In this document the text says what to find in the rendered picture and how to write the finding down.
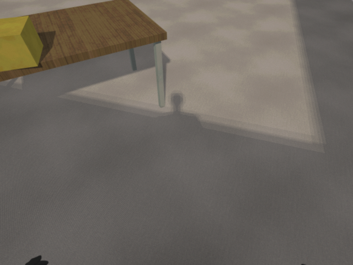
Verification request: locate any carton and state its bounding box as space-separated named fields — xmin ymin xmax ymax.
xmin=0 ymin=16 xmax=43 ymax=72

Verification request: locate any table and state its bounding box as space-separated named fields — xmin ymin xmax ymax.
xmin=0 ymin=0 xmax=167 ymax=108

